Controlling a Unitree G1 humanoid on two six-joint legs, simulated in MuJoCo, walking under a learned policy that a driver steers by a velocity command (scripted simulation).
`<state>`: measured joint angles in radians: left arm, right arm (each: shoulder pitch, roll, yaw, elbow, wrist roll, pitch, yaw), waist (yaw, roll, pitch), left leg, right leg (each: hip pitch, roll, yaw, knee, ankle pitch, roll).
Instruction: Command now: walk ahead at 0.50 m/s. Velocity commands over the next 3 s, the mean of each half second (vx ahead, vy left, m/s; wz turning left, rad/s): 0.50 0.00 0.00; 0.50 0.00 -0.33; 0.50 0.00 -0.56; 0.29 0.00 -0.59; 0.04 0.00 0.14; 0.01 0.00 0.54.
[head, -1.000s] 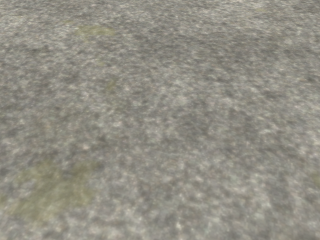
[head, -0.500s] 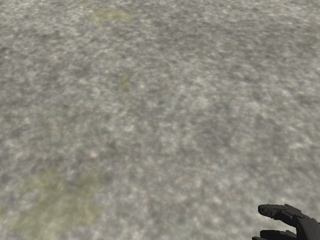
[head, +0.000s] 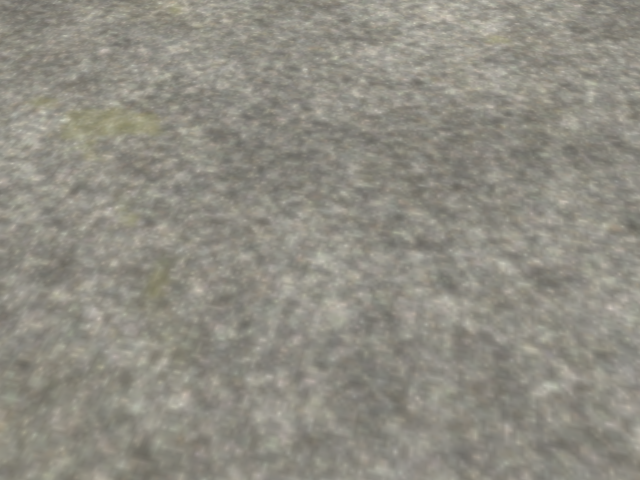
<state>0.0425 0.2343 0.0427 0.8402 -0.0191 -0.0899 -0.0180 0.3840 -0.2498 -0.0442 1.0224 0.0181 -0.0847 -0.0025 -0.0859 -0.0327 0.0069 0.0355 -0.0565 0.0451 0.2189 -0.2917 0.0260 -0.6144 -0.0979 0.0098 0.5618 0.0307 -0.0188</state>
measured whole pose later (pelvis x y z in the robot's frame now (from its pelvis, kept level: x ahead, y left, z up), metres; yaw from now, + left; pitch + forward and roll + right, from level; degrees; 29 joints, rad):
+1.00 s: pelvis +0.55 +0.01 +0.01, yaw -12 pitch +1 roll +2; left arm 0.15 0.26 0.09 0.85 -0.02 -0.04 -0.01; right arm 0.31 -0.24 -0.08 0.99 -0.01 -0.10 -0.01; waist -0.06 -0.04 0.01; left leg -0.01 -0.02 0.23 0.23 -0.23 0.03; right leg -0.71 -0.13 0.05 0.84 0.00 -0.03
